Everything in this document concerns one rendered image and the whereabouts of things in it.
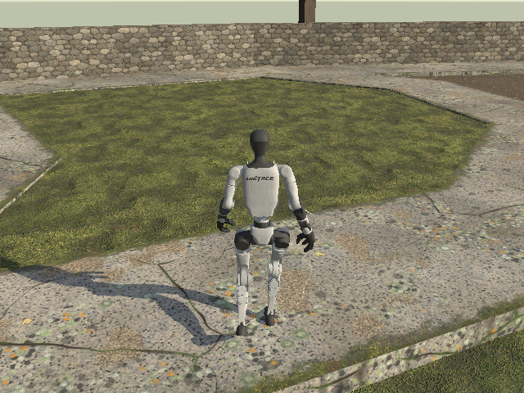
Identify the robot left upper arm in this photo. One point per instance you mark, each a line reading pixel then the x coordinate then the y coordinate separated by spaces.
pixel 231 185

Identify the right robot forearm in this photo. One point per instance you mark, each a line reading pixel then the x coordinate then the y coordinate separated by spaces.
pixel 302 219

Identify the robot left hand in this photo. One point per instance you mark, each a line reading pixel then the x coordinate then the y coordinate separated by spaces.
pixel 222 228

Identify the robot right upper arm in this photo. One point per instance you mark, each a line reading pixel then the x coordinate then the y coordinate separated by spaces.
pixel 286 172

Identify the robot torso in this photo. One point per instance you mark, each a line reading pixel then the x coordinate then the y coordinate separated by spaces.
pixel 260 191

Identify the robot right hand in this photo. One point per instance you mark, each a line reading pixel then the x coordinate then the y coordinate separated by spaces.
pixel 309 239

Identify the humanoid robot head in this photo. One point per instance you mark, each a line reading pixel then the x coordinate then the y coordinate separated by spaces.
pixel 259 140

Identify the left robot forearm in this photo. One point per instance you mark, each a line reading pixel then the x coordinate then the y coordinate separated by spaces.
pixel 223 213

